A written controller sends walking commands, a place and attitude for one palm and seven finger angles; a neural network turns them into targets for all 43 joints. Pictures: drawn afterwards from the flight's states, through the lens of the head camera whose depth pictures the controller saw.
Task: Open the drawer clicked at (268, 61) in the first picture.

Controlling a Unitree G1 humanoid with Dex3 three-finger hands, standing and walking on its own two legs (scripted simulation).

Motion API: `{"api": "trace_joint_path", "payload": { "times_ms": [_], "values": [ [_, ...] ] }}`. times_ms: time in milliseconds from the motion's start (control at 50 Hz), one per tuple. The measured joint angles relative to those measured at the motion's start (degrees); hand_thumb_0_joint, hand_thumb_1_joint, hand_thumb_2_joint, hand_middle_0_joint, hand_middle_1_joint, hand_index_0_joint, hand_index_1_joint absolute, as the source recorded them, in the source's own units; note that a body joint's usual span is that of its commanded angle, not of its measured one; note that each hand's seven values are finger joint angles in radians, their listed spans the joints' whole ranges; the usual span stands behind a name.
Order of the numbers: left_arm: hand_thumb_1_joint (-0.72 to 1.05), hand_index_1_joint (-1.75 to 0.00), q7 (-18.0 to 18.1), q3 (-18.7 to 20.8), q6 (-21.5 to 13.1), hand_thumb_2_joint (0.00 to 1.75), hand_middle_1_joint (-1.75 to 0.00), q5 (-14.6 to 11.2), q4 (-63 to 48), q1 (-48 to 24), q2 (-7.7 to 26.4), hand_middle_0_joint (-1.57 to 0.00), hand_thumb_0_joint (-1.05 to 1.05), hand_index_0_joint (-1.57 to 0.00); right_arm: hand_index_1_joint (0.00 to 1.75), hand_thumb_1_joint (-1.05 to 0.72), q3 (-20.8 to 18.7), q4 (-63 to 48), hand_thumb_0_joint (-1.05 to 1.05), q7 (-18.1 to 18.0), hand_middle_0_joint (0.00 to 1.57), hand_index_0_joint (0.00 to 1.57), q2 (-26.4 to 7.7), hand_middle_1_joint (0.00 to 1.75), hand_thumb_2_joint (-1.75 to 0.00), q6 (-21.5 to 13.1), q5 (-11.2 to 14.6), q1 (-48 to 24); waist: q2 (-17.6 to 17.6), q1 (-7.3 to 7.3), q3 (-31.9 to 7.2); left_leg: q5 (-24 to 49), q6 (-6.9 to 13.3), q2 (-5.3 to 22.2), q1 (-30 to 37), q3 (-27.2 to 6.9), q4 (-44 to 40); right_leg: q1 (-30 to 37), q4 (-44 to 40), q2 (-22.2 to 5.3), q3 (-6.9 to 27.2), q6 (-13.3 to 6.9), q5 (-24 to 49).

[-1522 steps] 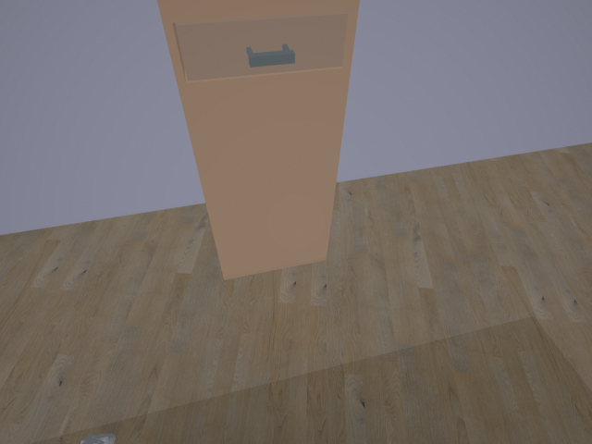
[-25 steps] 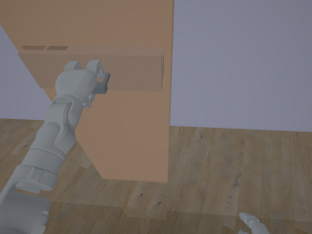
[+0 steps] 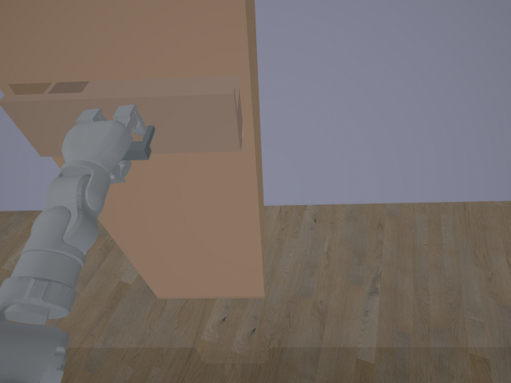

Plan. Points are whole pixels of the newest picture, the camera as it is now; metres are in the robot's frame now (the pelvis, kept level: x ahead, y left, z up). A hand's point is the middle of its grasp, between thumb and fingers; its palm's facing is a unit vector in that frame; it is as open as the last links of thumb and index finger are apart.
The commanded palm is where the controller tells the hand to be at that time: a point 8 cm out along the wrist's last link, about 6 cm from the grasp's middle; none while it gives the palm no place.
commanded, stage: pull the drawer open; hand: left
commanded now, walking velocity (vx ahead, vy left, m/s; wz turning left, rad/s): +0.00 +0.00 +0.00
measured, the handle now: (121, 141) +0.47 +0.23 +0.14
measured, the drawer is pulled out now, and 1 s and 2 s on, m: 0.05 0.27 0.30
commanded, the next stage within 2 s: open the thumb to release the handle in 1.32 s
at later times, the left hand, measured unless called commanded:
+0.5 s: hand (92, 231) +0.30 +0.23 +0.13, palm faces +0.10 -0.11 -0.99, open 7.8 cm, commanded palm +0.25 +0.24 +0.18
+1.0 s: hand (59, 310) +0.19 +0.23 +0.13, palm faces +0.09 -0.11 -0.99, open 7.7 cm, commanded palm +0.14 +0.24 +0.18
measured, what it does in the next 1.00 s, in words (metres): stands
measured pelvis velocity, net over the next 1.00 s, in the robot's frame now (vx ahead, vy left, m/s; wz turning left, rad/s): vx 0.01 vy -0.01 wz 0.00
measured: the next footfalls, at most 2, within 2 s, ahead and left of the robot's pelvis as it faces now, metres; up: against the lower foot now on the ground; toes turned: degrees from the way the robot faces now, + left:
none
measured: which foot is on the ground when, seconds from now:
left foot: down 0.00-1.00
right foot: down 0.00-1.00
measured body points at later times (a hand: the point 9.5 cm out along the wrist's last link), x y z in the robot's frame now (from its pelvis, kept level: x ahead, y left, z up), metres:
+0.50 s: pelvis +0.01 +0.00 +0.01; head +0.01 -0.03 +0.45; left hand +0.29 +0.23 +0.18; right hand +0.25 -0.20 -0.07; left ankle -0.03 +0.10 -0.73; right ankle -0.03 -0.10 -0.73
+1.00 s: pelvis +0.01 -0.01 +0.00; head +0.00 -0.05 +0.45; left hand +0.18 +0.23 +0.18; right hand +0.21 -0.23 -0.09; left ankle -0.03 +0.10 -0.73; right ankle -0.03 -0.10 -0.73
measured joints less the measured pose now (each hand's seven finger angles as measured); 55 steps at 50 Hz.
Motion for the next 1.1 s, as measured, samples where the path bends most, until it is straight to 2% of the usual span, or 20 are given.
{"api": "trace_joint_path", "payload": {
  "times_ms": [100, 320, 520, 740, 960, 1100],
  "values": [
    [0.54, -1.25, 1.03, 1.39, 1.22, 0.72, -1.27, -1.58, -9.82, 8.89, -0.20, -0.15, 0.02, -0.15, 0.30, -0.91, -0.24, 0.13, 0.01, 0.33, 0.20, 0.20, -0.73, 0.30, -0.90, -0.75, 0.18, -0.13, 0.32, 0.42, 0.38, 0.04, 0.13, 0.00, 1.95, 0.62, -1.07, 1.66, -0.82, 0.01, 0.67, 0.19, 0.11],
    [0.57, -1.22, 1.58, -0.40, 4.35, 0.73, -1.26, -2.68, -25.25, 22.01, -1.80, -0.16, 0.02, -0.16, 0.30, -0.91, 1.29, -1.15, 0.01, 1.00, 0.19, 0.20, 0.20, 0.30, -0.90, -3.23, -0.21, -8.16, 0.73, 3.05, 0.43, 0.26, 0.23, -0.56, 5.51, 0.20, -2.77, 5.33, -2.32, -0.53, 0.35, 0.42, -0.01],
    [0.58, -1.22, 0.91, -0.97, 3.98, 0.72, -1.25, -3.52, -35.41, 31.03, -1.85, -0.17, 0.03, -0.17, 0.30, -0.91, 3.71, -2.68, 0.01, 1.59, 0.20, 0.20, 1.69, 0.30, -0.90, -4.04, -1.05, -13.49, 0.70, 5.73, 1.14, 0.58, -0.08, -0.71, 8.20, -0.95, -3.99, 8.51, -3.85, -0.65, -0.74, 0.15, 0.07],
    [0.58, -1.22, 2.03, 3.24, 2.39, 0.70, -1.25, -5.67, -45.96, 44.34, -0.37, -0.19, 0.03, -0.17, 0.30, -0.91, 4.58, -2.37, 0.01, 2.62, 0.20, 0.20, 1.86, 0.30, -0.90, -4.54, -2.02, -11.57, 1.20, 5.92, 2.21, 0.64, -0.54, -0.19, 9.67, -0.83, -4.53, 9.89, -4.47, -0.13, -0.58, -0.24, 0.31],
    [0.59, -1.23, 6.35, 7.79, 1.04, 0.70, -1.25, -8.00, -56.17, 60.71, 1.00, -0.23, 0.03, -0.16, 0.30, -0.91, 3.35, -2.84, 0.01, 2.64, 0.20, 0.20, -0.62, 0.30, -0.90, -5.40, -1.96, -7.89, 1.57, 5.66, 1.71, -0.26, -0.77, 0.47, 8.25, -0.06, -2.50, 8.24, -2.62, 0.50, 0.14, -0.34, -0.11],
    [0.58, -1.24, 8.44, 8.38, 0.52, 0.70, -1.25, -8.14, -59.22, 66.42, 1.15, -0.25, 0.03, -0.16, 0.30, -0.91, 2.52, -3.57, 0.01, 2.32, 0.20, 0.20, -1.43, 0.30, -0.90, -5.94, -1.90, -7.74, 1.97, 6.21, 1.11, -0.68, -0.74, 0.60, 6.99, -0.07, -0.69, 7.10, -1.09, 0.62, 0.05, -0.29, -0.39]
  ]
}}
